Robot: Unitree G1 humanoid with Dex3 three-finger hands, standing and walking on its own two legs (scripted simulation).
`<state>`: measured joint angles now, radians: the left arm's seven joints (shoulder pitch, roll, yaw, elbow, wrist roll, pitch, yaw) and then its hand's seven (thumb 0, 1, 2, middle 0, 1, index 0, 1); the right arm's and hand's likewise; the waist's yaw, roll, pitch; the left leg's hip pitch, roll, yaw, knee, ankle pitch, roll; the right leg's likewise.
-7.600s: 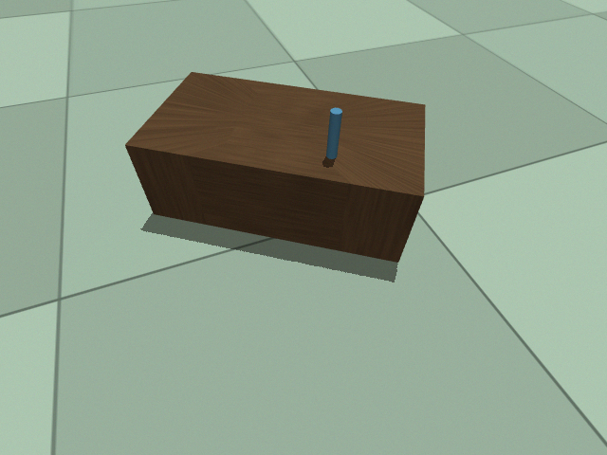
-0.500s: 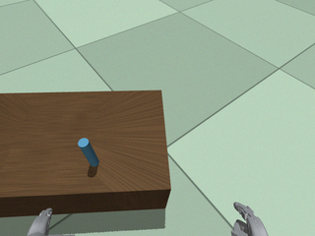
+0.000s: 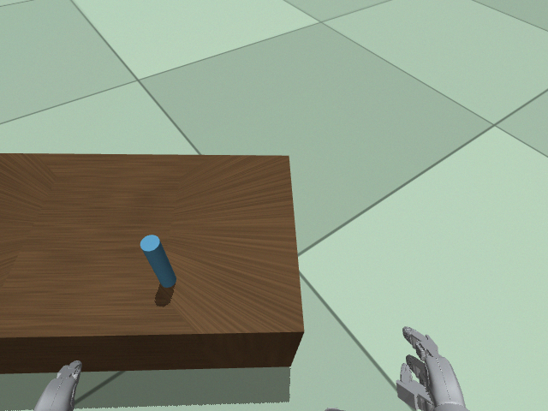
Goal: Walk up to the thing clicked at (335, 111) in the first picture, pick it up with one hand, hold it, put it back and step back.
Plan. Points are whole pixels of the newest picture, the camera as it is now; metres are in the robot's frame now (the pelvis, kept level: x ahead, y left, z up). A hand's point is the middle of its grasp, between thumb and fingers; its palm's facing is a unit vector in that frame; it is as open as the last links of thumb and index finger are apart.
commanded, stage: go down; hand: left
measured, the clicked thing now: (160, 263) +0.47 +0.25 -0.25
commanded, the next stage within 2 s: none
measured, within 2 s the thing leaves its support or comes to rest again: neither
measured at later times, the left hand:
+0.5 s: hand out of the picture +0.13 +0.26 -0.09, palm faces +0.07 -0.93 -0.35, open 17.2 cm
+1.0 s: hand (23, 321) +0.26 +0.36 -0.03, palm faces +0.19 -0.96 -0.19, open 17.6 cm
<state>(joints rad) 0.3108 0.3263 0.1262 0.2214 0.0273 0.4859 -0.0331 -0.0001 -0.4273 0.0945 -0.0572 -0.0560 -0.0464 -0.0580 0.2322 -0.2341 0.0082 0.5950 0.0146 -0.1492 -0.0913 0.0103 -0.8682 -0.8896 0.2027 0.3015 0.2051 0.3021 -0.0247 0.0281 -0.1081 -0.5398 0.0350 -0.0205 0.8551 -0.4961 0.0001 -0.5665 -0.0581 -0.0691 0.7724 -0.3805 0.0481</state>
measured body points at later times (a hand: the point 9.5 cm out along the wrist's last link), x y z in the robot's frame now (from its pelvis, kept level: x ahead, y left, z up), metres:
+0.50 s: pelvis -0.02 +0.00 -0.02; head +0.01 +0.01 +0.43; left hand +0.12 +0.31 -0.07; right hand +0.14 -0.25 -0.09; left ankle -0.04 +0.11 -0.70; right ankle +0.00 -0.15 -0.70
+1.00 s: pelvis -0.04 +0.00 -0.02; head +0.03 +0.02 +0.42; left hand +0.25 +0.41 -0.02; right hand +0.06 -0.28 -0.11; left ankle -0.04 +0.11 -0.70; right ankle +0.00 -0.15 -0.70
